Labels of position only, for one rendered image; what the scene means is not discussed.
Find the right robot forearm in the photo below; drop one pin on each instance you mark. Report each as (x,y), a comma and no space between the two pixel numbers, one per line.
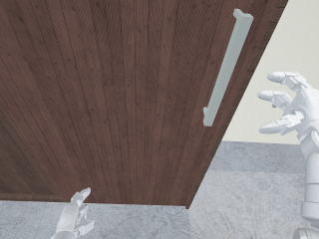
(309,144)

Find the left robot hand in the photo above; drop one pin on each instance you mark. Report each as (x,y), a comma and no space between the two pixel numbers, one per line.
(70,219)

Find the wardrobe door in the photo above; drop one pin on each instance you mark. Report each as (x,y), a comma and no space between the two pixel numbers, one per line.
(109,94)
(20,171)

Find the robot right upper arm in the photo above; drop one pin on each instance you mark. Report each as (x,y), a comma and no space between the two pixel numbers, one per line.
(305,233)

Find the handle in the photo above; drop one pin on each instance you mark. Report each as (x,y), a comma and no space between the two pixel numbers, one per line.
(237,39)

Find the right robot hand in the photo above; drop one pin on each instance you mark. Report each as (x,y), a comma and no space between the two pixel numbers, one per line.
(306,103)

